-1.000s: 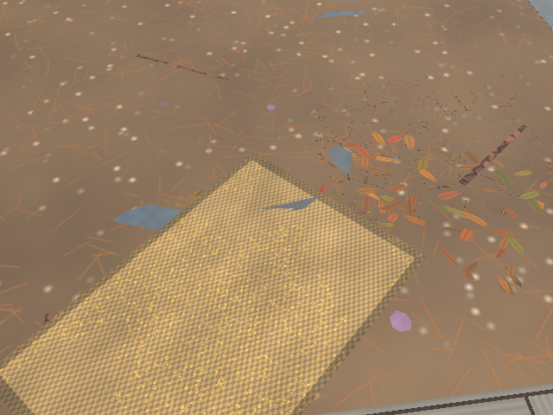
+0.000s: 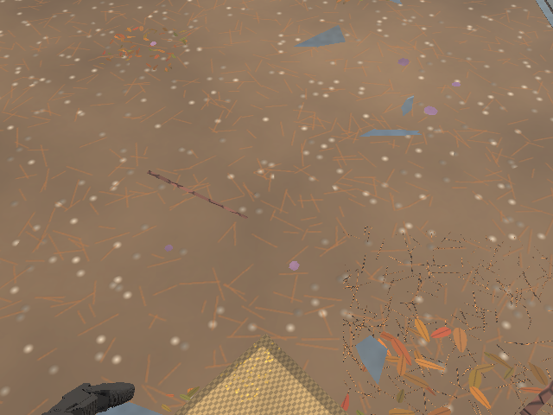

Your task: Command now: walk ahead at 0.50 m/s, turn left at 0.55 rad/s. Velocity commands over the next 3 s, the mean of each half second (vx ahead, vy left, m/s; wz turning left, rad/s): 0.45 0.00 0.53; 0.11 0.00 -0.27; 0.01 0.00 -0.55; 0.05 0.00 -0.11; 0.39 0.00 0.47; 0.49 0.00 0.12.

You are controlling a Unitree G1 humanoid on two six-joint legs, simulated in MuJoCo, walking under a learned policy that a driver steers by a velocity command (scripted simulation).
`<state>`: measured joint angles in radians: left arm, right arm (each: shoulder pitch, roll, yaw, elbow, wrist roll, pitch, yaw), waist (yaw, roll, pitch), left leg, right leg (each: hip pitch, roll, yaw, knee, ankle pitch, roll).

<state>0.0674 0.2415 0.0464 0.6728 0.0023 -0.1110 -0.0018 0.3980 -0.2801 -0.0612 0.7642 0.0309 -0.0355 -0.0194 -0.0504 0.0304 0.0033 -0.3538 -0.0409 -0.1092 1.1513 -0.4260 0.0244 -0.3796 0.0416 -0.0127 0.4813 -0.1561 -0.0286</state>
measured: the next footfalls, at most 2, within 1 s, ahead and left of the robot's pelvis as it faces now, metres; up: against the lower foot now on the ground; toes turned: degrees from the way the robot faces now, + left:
left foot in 0.42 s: +0.36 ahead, +0.19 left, +0.00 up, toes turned +18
right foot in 0.92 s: +0.46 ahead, -0.02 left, +0.00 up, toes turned +4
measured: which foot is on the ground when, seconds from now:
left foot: up 0.00-0.40, down 0.42-0.94, up 0.96-1.00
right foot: down 0.00-0.40, up 0.42-0.90, down 0.92-1.00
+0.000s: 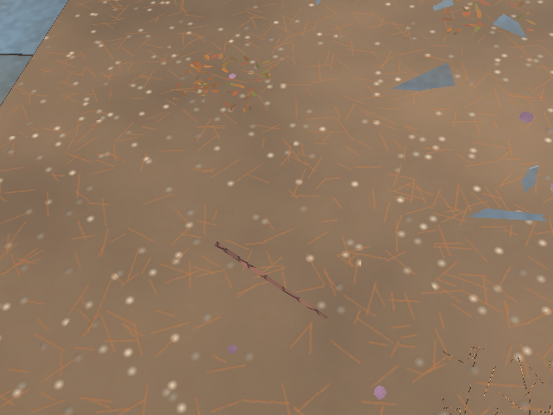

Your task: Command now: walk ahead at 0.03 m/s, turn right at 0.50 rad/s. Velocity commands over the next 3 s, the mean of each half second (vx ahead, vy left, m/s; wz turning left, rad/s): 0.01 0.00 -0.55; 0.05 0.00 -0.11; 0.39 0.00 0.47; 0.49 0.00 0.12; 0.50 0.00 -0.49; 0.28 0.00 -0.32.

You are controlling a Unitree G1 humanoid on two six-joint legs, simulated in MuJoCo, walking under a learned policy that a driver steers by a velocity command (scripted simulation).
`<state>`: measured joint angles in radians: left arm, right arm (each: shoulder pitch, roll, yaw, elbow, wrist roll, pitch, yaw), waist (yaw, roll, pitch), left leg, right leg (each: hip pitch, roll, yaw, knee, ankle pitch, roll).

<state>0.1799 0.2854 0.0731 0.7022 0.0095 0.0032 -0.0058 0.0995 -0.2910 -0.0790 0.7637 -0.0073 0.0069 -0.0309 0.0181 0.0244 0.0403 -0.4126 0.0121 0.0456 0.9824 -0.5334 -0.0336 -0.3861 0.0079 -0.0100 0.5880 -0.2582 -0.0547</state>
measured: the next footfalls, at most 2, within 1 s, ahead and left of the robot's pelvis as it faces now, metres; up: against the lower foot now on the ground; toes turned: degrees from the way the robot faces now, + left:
left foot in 0.38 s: +0.11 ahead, +0.13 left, +0.00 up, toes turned -20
right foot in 0.76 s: -0.01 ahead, -0.11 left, +0.00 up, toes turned -20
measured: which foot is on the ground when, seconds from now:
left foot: up 0.00-0.36, down 0.38-0.88, up 0.90-1.00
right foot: down 0.00-0.38, up 0.40-0.74, down 0.76-1.00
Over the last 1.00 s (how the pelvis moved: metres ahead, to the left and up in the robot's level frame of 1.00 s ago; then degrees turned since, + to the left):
0.38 0.06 0.00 4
